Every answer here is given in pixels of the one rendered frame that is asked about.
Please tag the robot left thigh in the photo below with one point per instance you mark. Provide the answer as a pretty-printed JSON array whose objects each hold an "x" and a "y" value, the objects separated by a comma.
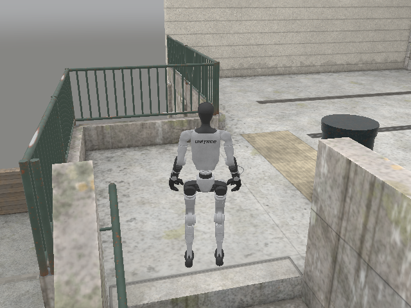
[{"x": 190, "y": 190}]

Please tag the robot right upper arm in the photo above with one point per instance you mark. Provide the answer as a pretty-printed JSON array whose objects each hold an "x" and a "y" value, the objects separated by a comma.
[{"x": 228, "y": 147}]

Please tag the robot right forearm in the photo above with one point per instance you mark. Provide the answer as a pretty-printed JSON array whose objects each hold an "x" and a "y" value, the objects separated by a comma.
[{"x": 234, "y": 171}]

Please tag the robot left upper arm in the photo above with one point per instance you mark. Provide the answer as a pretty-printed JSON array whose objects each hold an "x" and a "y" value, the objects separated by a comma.
[{"x": 182, "y": 147}]

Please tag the left robot foot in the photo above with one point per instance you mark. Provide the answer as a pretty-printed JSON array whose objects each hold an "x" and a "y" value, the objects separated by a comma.
[{"x": 189, "y": 262}]

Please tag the robot right hand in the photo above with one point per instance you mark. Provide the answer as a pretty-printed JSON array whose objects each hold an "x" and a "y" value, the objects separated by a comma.
[{"x": 232, "y": 182}]

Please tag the robot left forearm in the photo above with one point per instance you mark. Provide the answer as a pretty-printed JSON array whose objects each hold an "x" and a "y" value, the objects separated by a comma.
[{"x": 175, "y": 171}]

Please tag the robot left hand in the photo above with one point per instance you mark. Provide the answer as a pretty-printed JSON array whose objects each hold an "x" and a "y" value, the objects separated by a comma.
[{"x": 177, "y": 181}]

